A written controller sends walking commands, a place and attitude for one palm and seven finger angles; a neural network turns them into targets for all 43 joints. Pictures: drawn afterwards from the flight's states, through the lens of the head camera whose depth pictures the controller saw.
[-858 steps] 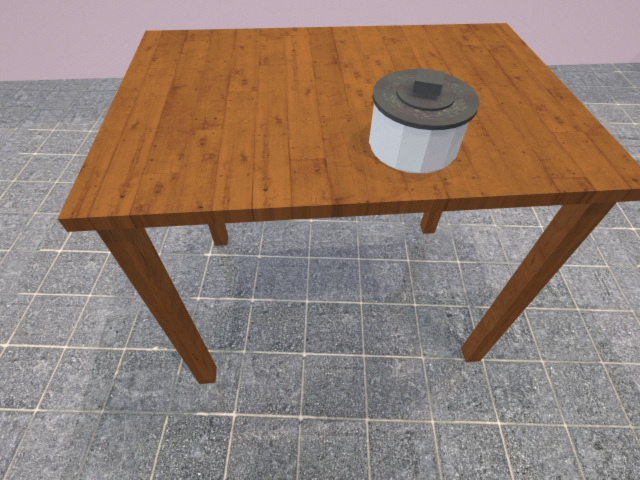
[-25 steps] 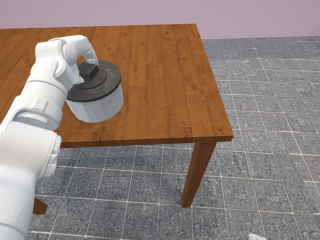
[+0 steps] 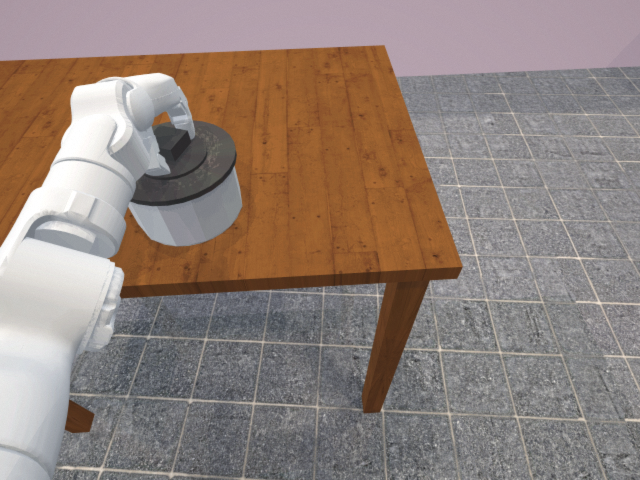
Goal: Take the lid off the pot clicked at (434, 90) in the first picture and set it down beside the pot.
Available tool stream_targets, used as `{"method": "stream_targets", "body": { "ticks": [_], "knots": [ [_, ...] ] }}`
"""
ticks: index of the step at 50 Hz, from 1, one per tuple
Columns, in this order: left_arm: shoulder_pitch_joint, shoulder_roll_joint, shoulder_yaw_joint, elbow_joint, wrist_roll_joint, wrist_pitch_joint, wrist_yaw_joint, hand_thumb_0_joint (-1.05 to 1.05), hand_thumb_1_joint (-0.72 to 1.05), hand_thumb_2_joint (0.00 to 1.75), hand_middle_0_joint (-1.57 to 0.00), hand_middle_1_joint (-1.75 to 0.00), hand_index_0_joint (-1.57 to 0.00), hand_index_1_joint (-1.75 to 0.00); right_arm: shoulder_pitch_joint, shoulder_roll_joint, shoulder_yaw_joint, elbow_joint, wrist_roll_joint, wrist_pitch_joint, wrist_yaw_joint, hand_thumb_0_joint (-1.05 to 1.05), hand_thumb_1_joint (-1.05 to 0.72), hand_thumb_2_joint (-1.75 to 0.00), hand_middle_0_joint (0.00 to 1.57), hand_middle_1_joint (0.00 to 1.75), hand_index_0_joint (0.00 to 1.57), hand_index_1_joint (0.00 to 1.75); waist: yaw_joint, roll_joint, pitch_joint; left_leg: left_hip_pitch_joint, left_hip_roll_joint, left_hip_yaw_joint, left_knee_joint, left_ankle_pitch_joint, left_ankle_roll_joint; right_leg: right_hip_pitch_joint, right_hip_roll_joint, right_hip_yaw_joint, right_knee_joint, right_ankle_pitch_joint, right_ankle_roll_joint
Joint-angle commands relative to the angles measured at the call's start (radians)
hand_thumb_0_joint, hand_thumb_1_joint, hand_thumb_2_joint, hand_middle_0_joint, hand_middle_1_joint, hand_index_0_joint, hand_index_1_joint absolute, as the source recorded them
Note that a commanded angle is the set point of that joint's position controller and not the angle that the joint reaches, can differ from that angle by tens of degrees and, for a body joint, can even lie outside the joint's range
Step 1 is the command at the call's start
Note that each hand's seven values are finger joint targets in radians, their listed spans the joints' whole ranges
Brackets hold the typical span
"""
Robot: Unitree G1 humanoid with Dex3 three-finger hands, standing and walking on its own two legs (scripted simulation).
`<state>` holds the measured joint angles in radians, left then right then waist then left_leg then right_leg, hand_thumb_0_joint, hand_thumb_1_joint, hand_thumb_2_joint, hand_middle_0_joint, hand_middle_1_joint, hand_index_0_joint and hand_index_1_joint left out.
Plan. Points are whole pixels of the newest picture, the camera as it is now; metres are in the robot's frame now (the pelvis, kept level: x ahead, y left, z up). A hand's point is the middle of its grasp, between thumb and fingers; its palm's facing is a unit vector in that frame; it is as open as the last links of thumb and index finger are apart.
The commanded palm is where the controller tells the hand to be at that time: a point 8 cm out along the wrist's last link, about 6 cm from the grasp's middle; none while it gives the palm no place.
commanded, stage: close the fingers and squeeze the knob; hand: left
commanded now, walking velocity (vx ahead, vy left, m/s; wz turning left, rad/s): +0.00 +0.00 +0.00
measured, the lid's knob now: (167, 143) +0.51 +0.18 +0.16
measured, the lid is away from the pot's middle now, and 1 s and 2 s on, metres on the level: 0.00 0.00 0.01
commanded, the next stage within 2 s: lift the lid straight up in 1.30 s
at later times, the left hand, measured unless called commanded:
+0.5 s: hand (157, 145) +0.48 +0.17 +0.18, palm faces -0.37 -0.11 -0.92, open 8.1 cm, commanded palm +0.47 +0.19 +0.24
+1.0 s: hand (155, 144) +0.48 +0.18 +0.18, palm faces -0.37 -0.09 -0.93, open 7.9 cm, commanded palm +0.48 +0.18 +0.24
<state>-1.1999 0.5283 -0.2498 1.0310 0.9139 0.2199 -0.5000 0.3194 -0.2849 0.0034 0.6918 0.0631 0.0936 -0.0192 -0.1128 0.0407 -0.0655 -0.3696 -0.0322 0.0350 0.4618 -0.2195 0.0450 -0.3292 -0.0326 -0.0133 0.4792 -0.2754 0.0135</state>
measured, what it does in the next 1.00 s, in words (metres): stands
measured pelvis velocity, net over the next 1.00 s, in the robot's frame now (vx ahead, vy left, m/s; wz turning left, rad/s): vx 0.00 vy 0.00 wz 0.00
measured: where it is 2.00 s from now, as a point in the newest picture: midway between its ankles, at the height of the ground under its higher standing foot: outside the picture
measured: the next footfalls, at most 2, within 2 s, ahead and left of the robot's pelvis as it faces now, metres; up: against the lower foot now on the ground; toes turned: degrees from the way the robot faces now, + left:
none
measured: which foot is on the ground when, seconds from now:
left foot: down 0.00-1.00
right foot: down 0.00-1.00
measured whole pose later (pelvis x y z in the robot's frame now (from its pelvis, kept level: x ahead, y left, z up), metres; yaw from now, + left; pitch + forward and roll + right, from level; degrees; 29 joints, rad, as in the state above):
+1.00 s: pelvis +0.00 +0.00 +0.00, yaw +0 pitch +8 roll +0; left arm -1.19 0.53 -0.24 1.03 0.92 0.23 -0.49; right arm 0.29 -0.28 0.01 0.68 0.07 0.10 -0.03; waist -0.11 0.04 -0.07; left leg -0.38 -0.03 0.04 0.47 -0.23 0.04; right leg -0.34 -0.03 -0.01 0.48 -0.28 0.01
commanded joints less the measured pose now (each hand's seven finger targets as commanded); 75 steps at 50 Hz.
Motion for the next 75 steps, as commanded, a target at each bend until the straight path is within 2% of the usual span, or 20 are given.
{"method": "stream_targets", "body": {
  "ticks": [1, 7, 8, 12, 16, 18, 29, 37, 38, 42, 44, 47, 49, 52, 54, 61, 67, 69, 72, 75],
  "knots": [
    [-0.561, 0.215, 0.065, -0.193, 0.023, -0.009, 0.037, 0.0, 0.0, 1.03, -0.54, -0.86, -0.54, -0.86, 0.004, -0.141, -0.048, -0.103, 0.004, -0.035, -0.006, 0.0, -0.9, -0.9, 0.2, 0.3, 0.2, 0.3, 0.001, -0.04, -0.374, 0.311, -0.015, -0.058, 0.0, 0.298, 0.035, 0.011, 0.063, -0.027, -0.046, 0.315, -0.051],
    [-0.526, 0.209, 0.069, -0.207, 0.008, -0.007, 0.044, 0.0, 0.06, 1.0, -0.57, -0.92, -0.57, -0.92, -0.006, -0.145, -0.048, -0.115, 0.002, -0.04, -0.006, 0.0, -0.9, -0.9, 0.2, 0.3, 0.2, 0.3, 0.011, 0.006, -0.381, 0.323, -0.016, -0.063, 0.007, 0.359, 0.036, 0.021, 0.059, -0.025, -0.047, 0.348, -0.057],
    [-0.512, 0.246, 0.098, -0.162, 0.026, -0.003, 0.047, 0.0, 0.07, 1.0, -0.57, -0.93, -0.57, -0.93, -0.001, -0.141, -0.045, -0.104, 0.003, -0.039, -0.007, 0.0, -0.9, -0.9, 0.2, 0.3, 0.2, 0.3, 0.013, -0.043, -0.364, 0.297, -0.015, -0.06, 0.005, 0.322, 0.033, 0.028, 0.063, -0.025, -0.04, 0.331, -0.053],
    [-0.552, 0.197, 0.05, -0.213, 0.005, -0.003, 0.043, 0.0, 0.12, 0.98, -0.59, -0.96, -0.59, -0.96, -0.014, -0.145, -0.046, -0.114, 0.005, -0.039, -0.009, 0.0, -0.9, -0.9, 0.2, 0.3, 0.2, 0.3, 0.005, -0.015, -0.379, 0.309, -0.017, -0.054, 0.002, 0.32, 0.037, 0.032, 0.057, -0.023, -0.048, 0.346, -0.054],
    [-0.549, 0.271, 0.101, -0.18, 0.027, 0.001, 0.042, 0.0, 0.16, 0.95, -0.61, -0.99, -0.61, -0.99, -0.015, -0.143, -0.041, -0.112, 0.004, -0.039, -0.015, 0.0, -0.9, -0.9, 0.2, 0.3, 0.2, 0.3, 0.011, -0.07, -0.377, 0.269, -0.025, -0.038, 0.0, 0.266, 0.042, 0.069, 0.057, -0.014, -0.042, 0.363, -0.047],
    [-0.516, 0.233, 0.076, -0.151, 0.028, 0.001, 0.042, 0.0, 0.19, 0.93, -0.63, -1.0, -0.63, -1.0, -0.016, -0.139, -0.042, -0.111, 0.004, -0.037, -0.016, 0.0, -0.9, -0.9, 0.2, 0.3, 0.2, 0.3, 0.006, -0.072, -0.368, 0.27, -0.024, -0.039, 0.012, 0.297, 0.041, 0.054, 0.058, -0.016, -0.038, 0.375, -0.047],
    [-0.492, 0.299, 0.114, -0.188, 0.034, -0.005, 0.041, 0.0, 0.34, 0.81, -0.71, -1.04, -0.71, -1.04, -0.022, -0.143, -0.037, -0.124, 0.009, -0.022, -0.015, 0.0, -0.9, -0.9, 0.2, 0.3, 0.2, 0.3, 0.015, -0.043, -0.375, 0.267, -0.02, -0.036, 0.022, 0.364, 0.044, 0.079, 0.057, -0.011, -0.036, 0.421, -0.044],
    [-0.503, 0.213, 0.053, -0.196, 0.014, 0.005, 0.041, 0.0, 0.38, 0.81, -0.74, -1.04, -0.71, -1.02, -0.024, -0.145, -0.041, -0.124, 0.01, -0.014, -0.013, 0.0, -0.9, -0.9, 0.2, 0.3, 0.2, 0.3, 0.005, -0.001, -0.383, 0.301, -0.014, -0.045, 0.026, 0.39, 0.038, 0.032, 0.057, -0.021, -0.037, 0.393, -0.05],
    [-0.499, 0.283, 0.115, -0.189, 0.032, 0.004, 0.045, 0.0, 0.37, 0.82, -0.74, -1.04, -0.7, -1.02, -0.014, -0.143, -0.041, -0.117, 0.008, -0.016, -0.012, 0.0, -0.9, -0.9, 0.2, 0.3, 0.2, 0.3, 0.015, -0.047, -0.403, 0.299, -0.011, -0.051, 0.03, 0.394, 0.037, 0.049, 0.061, -0.018, -0.025, 0.393, -0.046],
    [-0.501, 0.17, 0.024, -0.154, 0.006, 0.014, 0.036, 0.0, 0.39, 0.84, -0.76, -1.04, -0.7, -1.01, -0.02, -0.144, -0.041, -0.115, 0.011, -0.011, -0.011, 0.0, -0.9, -0.9, 0.2, 0.3, 0.2, 0.3, -0.006, -0.027, -0.347, 0.291, -0.011, -0.047, 0.024, 0.383, 0.038, 0.001, 0.061, -0.025, -0.041, 0.374, -0.049],
    [-0.546, 0.244, 0.078, -0.166, 0.028, 0.011, 0.043, 0.0, 0.4, 0.85, -0.76, -1.05, -0.7, -1.01, -0.012, -0.144, -0.039, -0.107, 0.007, -0.014, -0.012, 0.0, -0.9, -0.9, 0.2, 0.3, 0.2, 0.3, 0.002, -0.044, -0.381, 0.291, -0.015, -0.049, 0.02, 0.337, 0.038, 0.022, 0.064, -0.021, -0.033, 0.354, -0.047],
    [-0.532, 0.188, 0.04, -0.203, 0.009, 0.005, 0.041, 0.0, 0.43, 0.87, -0.78, -1.05, -0.71, -1.02, -0.022, -0.142, -0.041, -0.119, 0.006, -0.02, -0.01, 0.0, -0.9, -0.9, 0.2, 0.3, 0.2, 0.3, 0.002, 0.009, -0.407, 0.325, -0.011, -0.059, 0.031, 0.416, 0.035, 0.012, 0.06, -0.022, -0.03, 0.379, -0.052],
    [-0.52, 0.242, 0.087, -0.161, 0.024, 0.008, 0.041, 0.0, 0.45, 0.87, -0.79, -1.06, -0.71, -1.02, -0.009, -0.142, -0.04, -0.106, 0.005, -0.018, -0.011, 0.0, -0.9, -0.9, 0.2, 0.3, 0.2, 0.3, 0.003, -0.052, -0.384, 0.297, -0.013, -0.053, 0.025, 0.355, 0.037, 0.02, 0.064, -0.022, -0.033, 0.355, -0.046],
    [-0.558, 0.157, 0.015, -0.172, 0.002, 0.013, 0.04, 0.0, 0.48, 0.89, -0.8, -1.06, -0.72, -1.03, -0.017, -0.141, -0.04, -0.103, 0.008, -0.018, -0.01, 0.0, -0.9, -0.9, 0.2, 0.3, 0.2, 0.3, -0.008, -0.007, -0.359, 0.306, -0.012, -0.057, 0.017, 0.346, 0.033, -0.017, 0.063, -0.029, -0.04, 0.329, -0.052],
    [-0.553, 0.21, 0.059, -0.128, 0.024, 0.016, 0.044, 0.0, 0.51, 0.9, -0.81, -1.07, -0.73, -1.03, 0.0, -0.143, -0.039, -0.089, 0.005, -0.018, -0.013, 0.0, -0.9, -0.9, 0.2, 0.3, 0.2, 0.3, -0.008, -0.052, -0.358, 0.289, -0.015, -0.055, 0.018, 0.314, 0.035, -0.011, 0.068, -0.026, -0.036, 0.322, -0.049],
    [-0.582, 0.211, 0.059, -0.147, 0.024, 0.01, 0.043, 0.0, 0.58, 0.93, -0.85, -1.08, -0.76, -1.05, 0.006, -0.143, -0.042, -0.09, 0.004, -0.025, -0.015, 0.0, -0.9, -0.9, 0.2, 0.3, 0.2, 0.3, -0.005, -0.047, -0.388, 0.294, -0.016, -0.057, 0.017, 0.316, 0.033, 0.001, 0.065, -0.022, -0.031, 0.329, -0.048],
    [-0.561, 0.147, 0.02, -0.149, -0.002, 0.014, 0.039, 0.0, 0.63, 0.95, -0.88, -1.1, -0.79, -1.07, 0.002, -0.143, -0.044, -0.088, 0.002, -0.025, -0.012, 0.0, -0.9, -0.9, 0.2, 0.3, 0.2, 0.3, -0.013, -0.019, -0.354, 0.311, -0.014, -0.062, 0.023, 0.35, 0.033, -0.03, 0.067, -0.03, -0.044, 0.326, -0.051],
    [-0.566, 0.231, 0.076, -0.13, 0.02, 0.015, 0.043, 0.0, 0.63, 0.95, -0.88, -1.1, -0.79, -1.07, 0.002, -0.146, -0.039, -0.085, 0.003, -0.025, -0.015, 0.0, -0.9, -0.9, 0.2, 0.3, 0.2, 0.3, -0.004, -0.059, -0.371, 0.28, -0.02, -0.054, 0.019, 0.308, 0.037, 0.007, 0.067, -0.021, -0.034, 0.336, -0.048],
    [-0.622, 0.164, 0.019, -0.198, -0.003, 0.012, 0.043, 0.0, 0.64, 0.96, -0.89, -1.1, -0.79, -1.07, -0.012, -0.143, -0.039, -0.092, 0.005, -0.028, -0.014, 0.0, -0.9, -0.9, 0.2, 0.3, 0.2, 0.3, -0.008, 0.001, -0.391, 0.312, -0.017, -0.059, 0.019, 0.343, 0.033, -0.005, 0.062, -0.024, -0.035, 0.343, -0.052],
    [-0.667, 0.24, 0.072, -0.204, 0.03, 0.007, 0.052, 0.0, 0.65, 0.96, -0.89, -1.1, -0.79, -1.07, -0.001, -0.137, -0.037, -0.085, 0.001, -0.041, -0.018, 0.0, -0.9, -0.9, 0.2, 0.3, 0.2, 0.3, -0.006, -0.006, -0.429, 0.331, -0.021, -0.068, 0.025, 0.342, 0.034, 0.008, 0.066, -0.017, -0.031, 0.34, -0.049]
  ]
}}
